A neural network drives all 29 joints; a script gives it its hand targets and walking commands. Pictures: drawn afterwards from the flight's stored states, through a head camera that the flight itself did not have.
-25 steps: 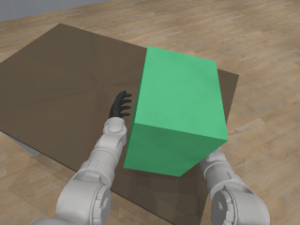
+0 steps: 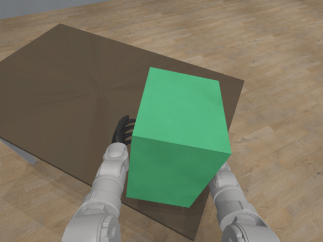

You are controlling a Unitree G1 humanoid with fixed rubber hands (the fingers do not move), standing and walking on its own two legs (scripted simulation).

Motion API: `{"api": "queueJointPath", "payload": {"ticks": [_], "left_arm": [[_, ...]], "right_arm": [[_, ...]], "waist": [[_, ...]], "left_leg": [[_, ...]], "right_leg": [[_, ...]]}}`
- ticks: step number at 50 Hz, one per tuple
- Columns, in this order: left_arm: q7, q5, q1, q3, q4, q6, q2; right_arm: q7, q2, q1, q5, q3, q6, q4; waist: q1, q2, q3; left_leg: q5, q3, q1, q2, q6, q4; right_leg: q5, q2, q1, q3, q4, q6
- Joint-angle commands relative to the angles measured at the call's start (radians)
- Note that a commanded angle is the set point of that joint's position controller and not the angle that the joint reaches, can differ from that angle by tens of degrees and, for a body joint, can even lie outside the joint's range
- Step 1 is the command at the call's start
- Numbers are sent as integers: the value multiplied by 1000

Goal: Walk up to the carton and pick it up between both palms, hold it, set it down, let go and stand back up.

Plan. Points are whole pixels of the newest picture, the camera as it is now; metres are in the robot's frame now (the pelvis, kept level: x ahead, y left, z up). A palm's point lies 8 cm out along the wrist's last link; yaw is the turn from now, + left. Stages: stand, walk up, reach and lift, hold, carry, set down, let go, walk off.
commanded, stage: reach and lift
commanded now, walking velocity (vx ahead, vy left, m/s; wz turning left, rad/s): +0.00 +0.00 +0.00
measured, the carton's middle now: (170, 141) +0.34 -0.02 +0.05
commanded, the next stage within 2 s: none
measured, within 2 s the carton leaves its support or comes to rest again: neither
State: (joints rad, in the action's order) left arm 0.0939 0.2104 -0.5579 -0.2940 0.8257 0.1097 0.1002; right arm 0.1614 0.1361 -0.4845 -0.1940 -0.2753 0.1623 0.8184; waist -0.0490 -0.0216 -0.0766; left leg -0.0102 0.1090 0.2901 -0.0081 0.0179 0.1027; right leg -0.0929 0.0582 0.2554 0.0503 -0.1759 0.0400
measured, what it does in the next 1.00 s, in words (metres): stands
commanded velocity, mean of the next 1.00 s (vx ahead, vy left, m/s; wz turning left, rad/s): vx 0.00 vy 0.00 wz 0.00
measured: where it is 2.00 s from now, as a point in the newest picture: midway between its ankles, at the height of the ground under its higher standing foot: outside the picture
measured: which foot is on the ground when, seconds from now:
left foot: down 0.00-1.00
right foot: down 0.00-1.00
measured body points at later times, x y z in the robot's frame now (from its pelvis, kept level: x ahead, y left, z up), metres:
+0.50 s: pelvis +0.02 +0.02 -0.01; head -0.04 +0.03 +0.44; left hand +0.41 +0.16 +0.19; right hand +0.40 -0.10 +0.16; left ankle +0.02 +0.13 -0.75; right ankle -0.02 -0.09 -0.75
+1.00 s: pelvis -0.02 +0.03 +0.00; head +0.05 +0.02 +0.44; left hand +0.40 +0.11 +0.14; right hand +0.38 -0.15 +0.11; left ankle +0.02 +0.13 -0.75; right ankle -0.02 -0.09 -0.75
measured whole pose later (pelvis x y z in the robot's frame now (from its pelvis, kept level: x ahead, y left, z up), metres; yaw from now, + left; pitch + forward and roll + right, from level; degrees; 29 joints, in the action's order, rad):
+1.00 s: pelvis -0.02 +0.03 +0.00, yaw -4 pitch +10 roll -1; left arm 0.19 0.24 -0.69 -0.26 0.07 0.69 0.20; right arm 0.15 -0.06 -0.67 0.07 -0.04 0.44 0.35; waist -0.07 0.02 -0.02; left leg -0.14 0.04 0.22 -0.01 -0.02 -0.09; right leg 0.04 0.03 0.23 0.09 -0.02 0.00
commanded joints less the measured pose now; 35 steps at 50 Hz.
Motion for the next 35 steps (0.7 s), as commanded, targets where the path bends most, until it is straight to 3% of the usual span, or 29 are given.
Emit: {"api": "queueJointPath", "payload": {"ticks": [1, 7, 11, 14, 16, 18, 19, 21, 22, 25, 28, 30, 31, 32, 35], "left_arm": [[-73, -125, -856, 551, -308, -101, 657], [0, -194, -711, 557, -291, -16, 601], [43, -249, -597, 514, -327, 120, 491], [73, -298, -544, 447, -404, 252, 326], [71, -320, -545, 435, -499, 345, 222], [51, -328, -609, 440, -599, 409, 201], [31, -312, -654, 441, -617, 431, 238], [-27, -251, -745, 430, -605, 470, 377], [-67, -207, -765, 412, -571, 490, 449], [-164, -91, -715, 342, -479, 541, 517], [-208, -42, -748, 339, -470, 557, 540], [-218, -45, -810, 386, -538, 538, 556], [-214, -60, -848, 424, -595, 524, 573], [-206, -83, -896, 467, -647, 506, 596], [-159, -140, -989, 579, -826, 453, 640]], "right_arm": [[-109, 643, -961, 39, 415, -133, -453], [-96, 598, -907, 196, 587, -47, -511], [-51, 463, -885, 328, 668, 43, -619], [14, 281, -839, 415, 660, 134, -679], [61, 163, -806, 459, 627, 184, -689], [91, 145, -837, 493, 590, 223, -661], [98, 178, -868, 499, 561, 239, -622], [85, 295, -947, 438, 482, 263, -567], [66, 349, -966, 394, 422, 276, -527], [33, 325, -915, 277, 294, 306, -453], [1, 279, -958, 212, 266, 317, -469], [-37, 288, -985, 198, 293, 308, -474], [-56, 312, -1000, 204, 313, 301, -489], [-75, 341, -1024, 215, 349, 293, -508], [-129, 425, -1109, 263, 472, 244, -630]], "waist": [[9, 98, -1083], [56, -53, -1194], [99, -133, -1025], [95, -156, -747], [70, -116, -548], [44, -60, -409], [16, -36, -338], [-2, 24, -184], [-11, 65, -122], [-46, 107, -73], [-81, 125, -186], [-105, 140, -326], [-111, 169, -422], [-120, 159, -531], [-104, 158, -907]], "left_leg": [[-78, -48, -271, -29, -87, 127], [-101, -45, -195, -33, -100, 207], [-176, -41, -171, -39, -100, 236], [-243, -39, -183, -46, -91, 244], [-304, -46, -255, -50, -66, 256], [-362, -47, -320, -47, -34, 280], [-348, -48, -344, -39, -20, 285], [-229, -50, -328, -31, -11, 253], [-210, -55, -309, -28, -7, 239], [-125, -56, -282, -18, 10, 176], [-48, -60, -304, -7, 19, 114], [-64, -65, -360, 4, 26, 82], [-104, -64, -404, 6, 29, 74], [-167, -63, -457, 12, 32, 72], [-459, -54, -660, 26, 40, 85]], "right_leg": [[314, -40, -124, -54, -135, -98], [505, -36, -223, -51, -261, -130], [616, -27, -287, -31, -305, -139], [704, -25, -311, -9, -317, -139], [656, -16, -258, -8, -280, -124], [608, -15, -179, -2, -228, -97], [530, -16, -140, 8, -184, -82], [339, -24, -67, 10, -119, -63], [297, -25, -66, 9, -94, -55], [249, -27, -142, 14, -35, -57], [177, -19, -191, -7, 5, -63], [143, -11, -184, -28, 35, -61], [155, -12, -173, -33, 46, -57], [176, -9, -156, -40, 57, -53], [308, -3, -140, -57, 73, -45]]}}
